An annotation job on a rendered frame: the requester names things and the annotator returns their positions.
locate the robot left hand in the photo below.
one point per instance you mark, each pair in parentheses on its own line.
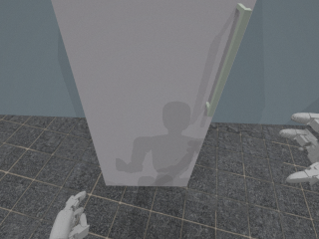
(63,227)

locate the handle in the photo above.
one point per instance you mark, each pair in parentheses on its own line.
(245,14)

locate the fridge door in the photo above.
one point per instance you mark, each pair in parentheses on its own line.
(144,70)

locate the robot right hand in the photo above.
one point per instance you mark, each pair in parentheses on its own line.
(307,140)

